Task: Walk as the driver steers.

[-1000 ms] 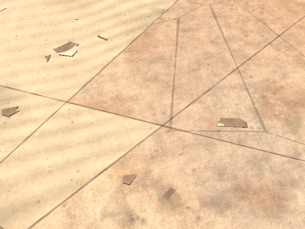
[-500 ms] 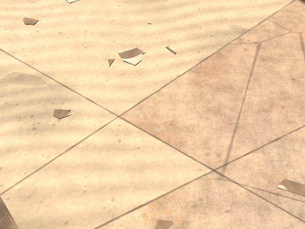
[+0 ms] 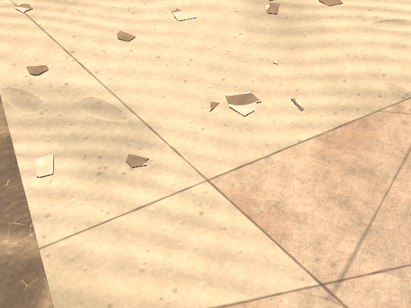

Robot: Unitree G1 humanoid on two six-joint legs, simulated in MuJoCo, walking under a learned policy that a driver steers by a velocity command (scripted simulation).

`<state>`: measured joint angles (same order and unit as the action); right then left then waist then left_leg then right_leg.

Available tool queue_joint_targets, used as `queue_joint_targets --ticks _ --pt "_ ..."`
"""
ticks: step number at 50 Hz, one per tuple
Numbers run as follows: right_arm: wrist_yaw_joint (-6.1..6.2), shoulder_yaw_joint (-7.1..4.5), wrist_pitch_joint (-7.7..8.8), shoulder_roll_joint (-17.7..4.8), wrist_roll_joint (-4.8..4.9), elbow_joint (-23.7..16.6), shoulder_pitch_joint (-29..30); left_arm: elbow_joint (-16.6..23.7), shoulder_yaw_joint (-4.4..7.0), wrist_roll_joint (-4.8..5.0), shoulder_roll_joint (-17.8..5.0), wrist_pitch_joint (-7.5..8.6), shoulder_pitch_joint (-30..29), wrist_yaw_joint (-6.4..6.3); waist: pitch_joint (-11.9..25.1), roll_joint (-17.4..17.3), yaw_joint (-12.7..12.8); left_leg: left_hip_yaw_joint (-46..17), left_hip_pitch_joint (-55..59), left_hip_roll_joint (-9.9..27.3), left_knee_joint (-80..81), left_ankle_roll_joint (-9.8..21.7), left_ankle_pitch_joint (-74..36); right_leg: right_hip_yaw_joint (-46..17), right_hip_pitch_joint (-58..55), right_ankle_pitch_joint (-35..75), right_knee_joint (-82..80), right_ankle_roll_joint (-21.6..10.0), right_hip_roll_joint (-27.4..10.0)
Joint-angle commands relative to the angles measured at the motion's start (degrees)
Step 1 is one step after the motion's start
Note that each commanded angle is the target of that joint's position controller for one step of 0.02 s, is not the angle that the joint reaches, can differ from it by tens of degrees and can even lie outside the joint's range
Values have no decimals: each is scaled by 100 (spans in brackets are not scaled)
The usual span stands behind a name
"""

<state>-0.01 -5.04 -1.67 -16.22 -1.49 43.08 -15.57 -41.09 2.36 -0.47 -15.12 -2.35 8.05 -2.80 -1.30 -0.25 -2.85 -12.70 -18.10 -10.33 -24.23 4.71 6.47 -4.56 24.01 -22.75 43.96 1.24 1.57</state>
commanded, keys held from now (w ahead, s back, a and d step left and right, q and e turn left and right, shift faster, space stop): no key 1.00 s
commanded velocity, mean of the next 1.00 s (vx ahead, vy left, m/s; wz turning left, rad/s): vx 0.00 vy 0.00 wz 0.11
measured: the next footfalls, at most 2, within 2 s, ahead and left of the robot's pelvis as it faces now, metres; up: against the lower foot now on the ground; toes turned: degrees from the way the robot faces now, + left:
right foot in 0.06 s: +0.06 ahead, -0.12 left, +0.00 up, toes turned +6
left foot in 0.44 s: +0.00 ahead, +0.08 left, +0.00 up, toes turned +0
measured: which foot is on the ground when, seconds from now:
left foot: down 0.00-0.08, up 0.10-0.42, down 0.44-1.00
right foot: up 0.00-0.04, down 0.06-1.00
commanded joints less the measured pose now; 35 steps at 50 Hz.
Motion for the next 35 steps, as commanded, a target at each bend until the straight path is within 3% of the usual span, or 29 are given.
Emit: queue_joint_targets --ticks 1,2,3,4,5,6,7,8,9,11,14,17,19,21,22,23,24,25,26,28,35 --pt "-13 -174 -3 -759 4 -355 116 311 79 69 -458 131 483 -34 582 -734 243 -1724 586 1529 313 583 -906 164 -658 87 -1069 -163 137" --pt "1 -154 -27 -721 56 -349 193 251 69 45 -427 164 727 -51 533 -653 397 -1652 341 1362 170 383 -590 237 -1189 631 -1956 -218 127" --pt "31 -105 -26 -569 104 -340 98 259 102 -27 -602 202 708 -78 449 -273 341 -1437 -49 1065 -152 86 324 -168 -1609 823 -2643 -322 -268" --pt "47 0 -15 -170 106 -332 -379 444 127 -116 -964 212 436 -96 566 986 23 -519 -501 430 -1289 -248 1887 -1638 -1937 615 -3184 -636 -1690" --pt "85 -107 -7 -588 22 -391 -129 574 187 -166 -1281 189 135 -40 93 1283 149 335 -1181 -207 -2185 -359 2690 -2535 -1221 1625 -3202 -1307 -2308" --pt "76 -146 -1 -754 -80 -357 -73 494 156 -127 -1020 207 306 7 130 815 126 196 -880 155 -2957 -434 2525 -2328 -975 2125 -3055 -1566 -2264" --pt "36 -140 -6 -709 -42 -249 -104 494 63 -63 -704 239 80 51 78 564 -13 191 -769 231 -3243 -482 2165 -1736 -896 2302 -2952 -1448 -1863" --pt "4 -118 -31 -638 -5 -146 -183 520 36 -68 -606 254 -68 81 91 570 -66 254 -681 226 -3462 -561 1884 -1199 -951 2622 -2843 -1269 -1487" --pt "-27 -97 -60 -588 1 -92 -223 522 30 -67 -611 271 -78 63 184 786 -56 335 -701 226 -3626 -624 1765 -928 -1132 3001 -2751 -1201 -1303" --pt "-52 -44 -103 -508 33 -46 -109 463 1 -53 -547 292 152 66 296 805 78 420 -677 253 -3513 -747 1752 -654 -1465 3720 -2587 -1201 -1183" --pt "-30 84 -162 -318 84 -32 214 291 -1 -35 -556 300 514 66 337 857 285 612 -560 470 -2466 -841 1814 -648 -1984 3674 -2463 -1179 -1171" --pt "18 189 -190 -240 134 48 383 149 38 -72 -680 243 705 102 325 1064 444 1048 31 614 -1300 -763 2035 -716 -1986 3528 -2354 -1192 -1125" --pt "70 220 -158 -249 182 150 312 36 68 -81 -741 201 777 115 297 1072 416 1140 326 633 -486 -647 1661 -828 -1984 3680 -2224 -1180 -1133" --pt "137 268 -60 -226 139 326 63 -42 59 -33 -706 200 712 108 361 790 206 999 1226 823 839 -493 229 -791 -1599 3673 -2042 -904 -1080" --pt "176 253 13 -414 59 340 85 -25 16 -21 -584 251 755 122 543 543 246 544 1813 1200 886 -397 -144 -786 -1210 3155 -2041 -677 -1036" --pt "195 201 68 -774 -1 332 269 45 -13 20 -443 301 855 165 549 -106 491 35 1935 1706 433 -217 -978 -427 -874 2328 -2016 -497 -653" --pt "154 272 95 -528 73 418 492 -73 -57 26 -320 279 787 157 405 -460 483 80 1290 1795 378 -35 -903 -159 -1250 1398 -2339 -441 -387" --pt "128 336 126 -327 81 422 607 -154 -42 -27 -404 250 642 138 183 -438 399 121 1050 1671 454 -72 -449 -163 -1384 1357 -2377 -402 -368" --pt "130 352 143 -306 69 485 586 -221 -8 -38 -501 233 573 137 31 -391 326 204 932 1546 518 -135 -203 -181 -1392 1513 -2344 -415 -390" --pt "182 365 164 -360 77 699 397 -330 11 -37 -540 220 635 164 -36 -451 324 269 881 1451 577 -175 -176 -214 -1475 1851 -2316 -455 -476" --pt "198 401 182 -340 89 1168 343 -861 -39 -19 -418 209 751 149 -163 -86 343 272 805 1437 729 -130 221 -239 -1486 1585 -2501 -387 -495"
